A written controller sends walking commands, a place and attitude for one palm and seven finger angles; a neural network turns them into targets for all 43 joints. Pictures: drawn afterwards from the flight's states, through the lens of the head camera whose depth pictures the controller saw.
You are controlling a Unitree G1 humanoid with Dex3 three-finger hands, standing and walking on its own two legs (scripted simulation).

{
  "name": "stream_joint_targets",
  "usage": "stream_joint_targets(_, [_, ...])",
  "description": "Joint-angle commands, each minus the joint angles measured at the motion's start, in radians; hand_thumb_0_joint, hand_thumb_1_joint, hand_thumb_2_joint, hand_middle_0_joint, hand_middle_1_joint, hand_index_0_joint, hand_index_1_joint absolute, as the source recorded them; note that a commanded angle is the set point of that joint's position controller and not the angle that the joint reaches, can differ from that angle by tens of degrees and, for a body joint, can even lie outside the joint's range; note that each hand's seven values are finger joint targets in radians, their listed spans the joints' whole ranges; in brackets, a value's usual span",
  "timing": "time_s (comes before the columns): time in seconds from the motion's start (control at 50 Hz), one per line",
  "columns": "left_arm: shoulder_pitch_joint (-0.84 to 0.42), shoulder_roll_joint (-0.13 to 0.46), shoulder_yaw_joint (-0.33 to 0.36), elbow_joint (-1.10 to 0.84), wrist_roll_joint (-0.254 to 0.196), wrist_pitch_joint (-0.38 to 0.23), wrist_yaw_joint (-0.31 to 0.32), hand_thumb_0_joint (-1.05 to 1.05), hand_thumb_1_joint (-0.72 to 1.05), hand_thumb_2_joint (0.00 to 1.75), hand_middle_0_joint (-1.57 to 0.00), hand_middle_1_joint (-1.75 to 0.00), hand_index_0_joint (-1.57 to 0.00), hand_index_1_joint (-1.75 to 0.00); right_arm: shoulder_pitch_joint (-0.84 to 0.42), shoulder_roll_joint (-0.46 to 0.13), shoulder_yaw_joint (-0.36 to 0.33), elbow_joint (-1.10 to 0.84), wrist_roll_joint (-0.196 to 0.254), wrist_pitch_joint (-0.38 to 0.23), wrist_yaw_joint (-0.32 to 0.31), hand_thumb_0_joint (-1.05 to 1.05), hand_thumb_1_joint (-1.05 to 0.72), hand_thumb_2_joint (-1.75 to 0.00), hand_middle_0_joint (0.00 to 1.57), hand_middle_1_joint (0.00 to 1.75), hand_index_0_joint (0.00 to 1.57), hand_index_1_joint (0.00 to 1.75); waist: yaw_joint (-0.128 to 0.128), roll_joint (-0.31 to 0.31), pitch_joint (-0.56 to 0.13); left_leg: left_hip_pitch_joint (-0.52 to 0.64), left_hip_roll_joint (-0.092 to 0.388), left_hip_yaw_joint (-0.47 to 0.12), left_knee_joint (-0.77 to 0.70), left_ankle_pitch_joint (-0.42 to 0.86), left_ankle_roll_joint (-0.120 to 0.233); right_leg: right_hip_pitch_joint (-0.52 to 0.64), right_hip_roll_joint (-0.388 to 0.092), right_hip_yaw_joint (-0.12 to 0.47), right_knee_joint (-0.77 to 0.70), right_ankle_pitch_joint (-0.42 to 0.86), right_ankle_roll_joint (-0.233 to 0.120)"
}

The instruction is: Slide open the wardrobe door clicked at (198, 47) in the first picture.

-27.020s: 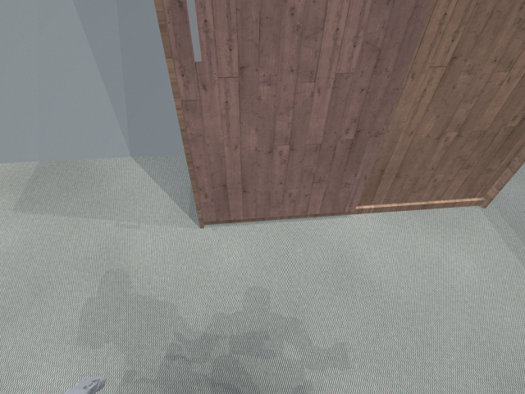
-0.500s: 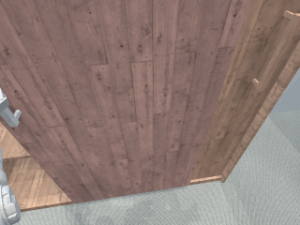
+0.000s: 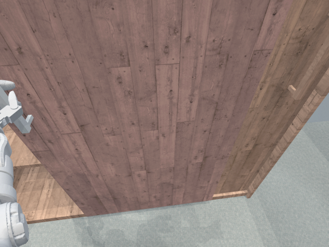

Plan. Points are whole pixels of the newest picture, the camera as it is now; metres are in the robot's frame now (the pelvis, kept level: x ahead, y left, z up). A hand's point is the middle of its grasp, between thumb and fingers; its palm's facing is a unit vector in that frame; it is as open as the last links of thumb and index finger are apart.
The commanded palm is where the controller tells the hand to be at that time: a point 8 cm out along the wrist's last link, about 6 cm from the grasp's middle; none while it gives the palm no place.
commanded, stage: stop walking and hold the door there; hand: left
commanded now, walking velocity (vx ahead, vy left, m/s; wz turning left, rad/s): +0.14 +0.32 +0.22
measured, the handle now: (2, 90) +0.41 +0.39 +0.20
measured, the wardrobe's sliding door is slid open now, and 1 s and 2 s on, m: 0.47 0.47 0.47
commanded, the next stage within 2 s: loosen the grip on the handle in 1.02 s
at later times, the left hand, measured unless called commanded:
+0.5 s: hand (21, 117) +0.37 +0.36 +0.14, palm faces +0.44 -0.87 -0.21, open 5.4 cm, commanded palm +0.33 +0.39 +0.15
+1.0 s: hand (20, 116) +0.37 +0.36 +0.15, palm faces +0.39 -0.91 -0.15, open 5.4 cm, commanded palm +0.33 +0.39 +0.15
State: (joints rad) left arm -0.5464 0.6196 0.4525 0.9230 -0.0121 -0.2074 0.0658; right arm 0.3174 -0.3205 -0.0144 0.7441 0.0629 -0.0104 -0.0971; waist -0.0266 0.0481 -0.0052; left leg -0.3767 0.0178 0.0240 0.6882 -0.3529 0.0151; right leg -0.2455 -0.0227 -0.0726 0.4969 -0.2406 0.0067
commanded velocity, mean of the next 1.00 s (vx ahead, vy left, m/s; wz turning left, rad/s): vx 0.05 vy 0.00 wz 0.03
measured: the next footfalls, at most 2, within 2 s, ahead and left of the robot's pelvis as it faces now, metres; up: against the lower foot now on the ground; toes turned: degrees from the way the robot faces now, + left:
left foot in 0.18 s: +0.06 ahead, +0.20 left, +0.00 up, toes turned +6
right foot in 0.46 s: +0.02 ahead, +0.01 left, +0.00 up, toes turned +0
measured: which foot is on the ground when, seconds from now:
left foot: up 0.00-0.16, down 0.18-1.00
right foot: down 0.00-0.20, up 0.22-0.44, down 0.46-1.00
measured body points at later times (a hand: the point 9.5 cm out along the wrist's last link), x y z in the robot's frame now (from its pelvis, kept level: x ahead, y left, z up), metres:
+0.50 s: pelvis -0.03 +0.08 -0.01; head +0.05 +0.08 +0.43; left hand +0.34 +0.41 +0.15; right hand +0.15 -0.11 -0.13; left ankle +0.03 +0.19 -0.73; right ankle -0.02 +0.01 -0.74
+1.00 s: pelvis -0.02 +0.10 +0.00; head +0.02 +0.11 +0.45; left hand +0.34 +0.41 +0.15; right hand +0.15 -0.13 -0.09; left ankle +0.02 +0.20 -0.73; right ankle -0.02 +0.01 -0.73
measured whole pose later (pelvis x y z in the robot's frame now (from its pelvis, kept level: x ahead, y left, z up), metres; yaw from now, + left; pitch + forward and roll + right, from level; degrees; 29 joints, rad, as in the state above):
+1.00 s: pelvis -0.02 +0.10 +0.00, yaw +3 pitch -1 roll -1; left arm -0.47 0.38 0.23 0.40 -0.08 -0.09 0.12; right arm 0.17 -0.24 0.04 0.66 0.04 -0.05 -0.09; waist 0.01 0.00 0.11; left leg -0.30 0.04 0.08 0.52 -0.22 0.03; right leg -0.20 0.04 -0.07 0.47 -0.26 -0.04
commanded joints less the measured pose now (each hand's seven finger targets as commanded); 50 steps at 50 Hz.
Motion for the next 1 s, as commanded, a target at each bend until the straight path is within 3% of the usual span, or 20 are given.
stream_joint_targets(0.0, [-0.315,0.355,0.070,-0.130,0.016,-0.013,0.017,0.00,0.90,0.90,-0.45,-1.40,-0.45,-1.40,-0.066,-0.154,-0.057,-0.108,-0.025,-0.049,-0.004,0.00,-0.90,-0.90,0.20,0.30,0.20,0.30,0.040,-0.201,-0.081,-0.176,0.058,-0.107,0.207,-0.097,-0.004,0.141,-0.423,0.312,-0.194,0.097,-0.158])
stream_joint_targets(0.08, [-0.338,0.329,0.057,-0.189,0.010,-0.036,0.009,0.00,0.90,0.90,-0.45,-1.40,-0.45,-1.40,-0.095,-0.123,-0.047,-0.101,-0.036,-0.054,-0.003,0.00,-0.90,-0.90,0.20,0.30,0.20,0.30,0.030,-0.246,-0.090,0.054,0.030,-0.001,-0.040,-0.013,-0.009,0.034,-0.348,0.110,-0.105,0.183,-0.074])
stream_joint_targets(0.14, [-0.396,0.232,-0.019,-0.318,0.001,-0.068,0.002,0.00,0.90,0.90,-0.45,-1.40,-0.45,-1.40,-0.113,-0.104,-0.053,-0.102,-0.035,-0.052,-0.006,0.00,-0.90,-0.90,0.20,0.30,0.20,0.30,0.004,-0.145,-0.106,0.274,0.009,0.073,-0.226,0.192,-0.013,-0.098,-0.261,0.023,0.058,0.117,-0.013])
stream_joint_targets(0.16, [-0.424,0.176,-0.074,-0.399,-0.009,-0.083,-0.002,0.00,0.90,0.90,-0.45,-1.40,-0.45,-1.40,-0.128,-0.124,-0.061,-0.117,-0.029,-0.055,-0.012,0.00,-0.90,-0.90,0.20,0.30,0.20,0.30,0.001,0.029,-0.106,0.293,0.099,-0.040,-0.280,0.232,0.028,-0.155,-0.176,-0.025,0.204,0.053,0.017])
stream_joint_targets(0.18, [-0.436,0.112,-0.123,-0.468,-0.024,-0.099,-0.005,0.00,0.90,0.90,-0.45,-1.40,-0.45,-1.40,-0.133,-0.128,-0.057,-0.143,-0.024,-0.055,-0.010,0.00,-0.90,-0.90,0.20,0.30,0.20,0.30,0.009,0.253,-0.149,0.317,0.239,-0.227,-0.312,0.482,0.119,-0.217,-0.060,-0.071,0.415,-0.224,0.053])
stream_joint_targets(0.2, [-0.419,0.054,-0.174,-0.510,-0.014,-0.102,-0.015,0.00,0.90,0.90,-0.45,-1.40,-0.45,-1.40,-0.117,-0.098,-0.049,-0.164,-0.017,-0.058,0.001,0.00,-0.90,-0.90,0.20,0.30,0.20,0.30,0.010,0.280,-0.175,0.297,0.274,-0.249,-0.343,0.490,0.181,-0.226,-0.028,-0.042,0.559,-0.416,0.039])
stream_joint_targets(0.24, [-0.392,0.029,-0.182,-0.560,-0.015,-0.082,-0.005,0.00,0.90,0.90,-0.45,-1.40,-0.45,-1.40,-0.123,-0.082,-0.043,-0.155,-0.018,-0.065,-0.008,0.00,-0.90,-0.90,0.20,0.30,0.20,0.30,0.008,0.130,-0.170,0.261,0.302,-0.294,-0.333,0.396,0.218,-0.247,-0.060,0.017,0.603,-0.346,0.035])
stream_joint_targets(0.28, [-0.413,0.030,-0.184,-0.657,-0.026,-0.057,0.004,0.00,0.90,0.90,-0.45,-1.40,-0.45,-1.40,-0.118,-0.094,-0.053,-0.150,-0.011,-0.075,-0.015,0.00,-0.90,-0.90,0.20,0.30,0.20,0.30,0.008,0.005,-0.218,0.320,0.288,-0.237,-0.270,0.506,0.208,-0.207,-0.041,0.037,0.500,-0.246,0.040])
stream_joint_targets(0.32, [-0.445,-0.012,-0.221,-0.756,-0.030,-0.042,0.005,0.00,0.90,0.90,-0.45,-1.40,-0.45,-1.40,-0.130,-0.070,-0.032,-0.165,-0.013,-0.090,-0.009,0.00,-0.90,-0.90,0.20,0.30,0.20,0.30,0.008,0.042,-0.261,0.348,0.264,-0.193,-0.264,0.502,0.182,-0.137,-0.017,0.033,0.370,-0.210,0.032])
stream_joint_targets(0.38, [-0.444,0.025,-0.195,-0.770,-0.027,-0.016,0.013,0.00,0.90,0.90,-0.45,-1.40,-0.45,-1.40,-0.154,-0.052,0.000,-0.170,-0.023,-0.105,-0.001,0.00,-0.90,-0.90,0.20,0.30,0.20,0.30,0.021,0.146,-0.290,0.347,0.266,-0.180,-0.249,0.481,0.158,-0.028,0.003,0.037,0.149,-0.160,0.015])
stream_joint_targets(0.42, [-0.471,0.043,-0.177,-0.777,-0.023,-0.008,0.019,0.00,0.90,0.90,-0.45,-1.40,-0.45,-1.40,-0.176,-0.048,0.011,-0.178,-0.028,-0.107,0.005,0.00,-0.90,-0.90,0.20,0.30,0.20,0.30,0.030,0.131,-0.300,0.274,0.250,-0.156,-0.202,0.411,0.117,0.105,-0.007,0.063,-0.025,-0.051,0.000])
stream_joint_targets(0.46, [-0.470,0.084,-0.152,-0.771,-0.018,-0.001,0.025,0.00,0.90,0.90,-0.45,-1.40,-0.45,-1.40,-0.164,-0.047,0.010,-0.175,-0.033,-0.104,0.004,0.00,-0.90,-0.90,0.20,0.30,0.20,0.30,0.009,-0.013,-0.311,0.196,0.165,-0.088,-0.113,0.306,0.052,0.184,-0.109,0.188,-0.112,0.132,-0.046])
stream_joint_targets(0.5, [-0.476,0.022,-0.183,-0.760,-0.038,0.012,0.022,0.00,0.90,0.90,-0.45,-1.40,-0.45,-1.40,-0.188,-0.036,0.008,-0.198,-0.026,-0.115,0.008,0.00,-0.90,-0.90,0.20,0.30,0.20,0.30,0.023,-0.235,-0.271,0.100,0.043,-0.016,-0.012,0.085,-0.009,0.204,-0.221,0.324,-0.129,0.247,-0.103])
stream_joint_targets(0.56, [-0.407,0.028,-0.150,-0.687,-0.041,0.011,0.031,0.00,0.90,0.90,-0.45,-1.40,-0.45,-1.40,-0.192,-0.033,0.021,-0.179,-0.028,-0.120,0.000,0.00,-0.90,-0.90,0.20,0.30,0.20,0.30,0.041,-0.136,-0.249,0.042,0.039,-0.033,-0.080,-0.012,-0.003,0.282,-0.227,0.251,-0.069,0.395,-0.113])
stream_joint_targets(0.62, [-0.407,0.039,-0.128,-0.732,-0.039,0.004,0.035,0.00,0.90,0.90,-0.45,-1.40,-0.45,-1.40,-0.187,-0.047,0.011,-0.174,-0.033,-0.114,-0.003,0.00,-0.90,-0.90,0.20,0.30,0.20,0.30,0.041,-0.023,-0.317,0.295,0.106,-0.047,-0.219,0.474,0.022,0.186,-0.133,0.114,0.024,0.449,-0.030])
stream_joint_targets(0.64, [-0.401,0.015,-0.149,-0.754,-0.040,-0.001,0.031,0.00,0.90,0.90,-0.45,-1.40,-0.45,-1.40,-0.192,-0.053,0.009,-0.183,-0.032,-0.109,0.000,0.00,-0.90,-0.90,0.20,0.30,0.20,0.30,0.043,0.058,-0.337,0.376,0.174,-0.124,-0.207,0.609,0.053,0.103,-0.081,0.089,0.028,0.327,0.000])
stream_joint_targets(0.68, [-0.387,-0.050,-0.213,-0.788,-0.042,-0.008,0.019,0.00,0.90,0.90,-0.45,-1.40,-0.45,-1.40,-0.203,-0.045,0.015,-0.195,-0.031,-0.099,0.005,0.00,-0.90,-0.90,0.20,0.30,0.20,0.30,0.034,0.168,-0.290,0.339,0.261,-0.235,-0.270,0.521,0.104,0.061,-0.024,0.083,0.047,0.012,0.007])
stream_joint_targets(0.72, [-0.382,-0.069,-0.234,-0.809,-0.036,-0.011,0.022,0.00,0.90,0.90,-0.45,-1.40,-0.45,-1.40,-0.196,-0.052,0.010,-0.193,-0.037,-0.101,0.003,0.00,-0.90,-0.90,0.20,0.30,0.20,0.30,0.033,0.144,-0.240,0.299,0.268,-0.243,-0.292,0.494,0.106,0.064,-0.015,0.080,0.018,-0.067,-0.002])
stream_joint_targets(0.9, [-0.316,-0.048,-0.221,-0.818,-0.046,0.007,0.035,0.00,0.90,0.90,-0.45,-1.40,-0.45,-1.40,-0.185,-0.057,0.005,-0.215,-0.026,-0.090,-0.007,0.00,-0.90,-0.90,0.20,0.30,0.20,0.30,0.026,0.025,-0.315,0.255,0.162,-0.084,-0.200,0.440,0.016,0.170,-0.091,0.135,-0.057,0.295,-0.021])
stream_joint_targets(0.98, [-0.288,-0.047,-0.213,-0.792,-0.050,0.013,0.038,0.00,0.90,0.90,-0.45,-1.40,-0.45,-1.40,-0.187,-0.055,0.008,-0.213,-0.028,-0.086,-0.011,0.00,-0.90,-0.90,0.20,0.30,0.20,0.30,0.028,0.030,-0.305,0.260,0.173,-0.096,-0.223,0.440,0.026,0.150,-0.076,0.127,-0.056,0.260,-0.013])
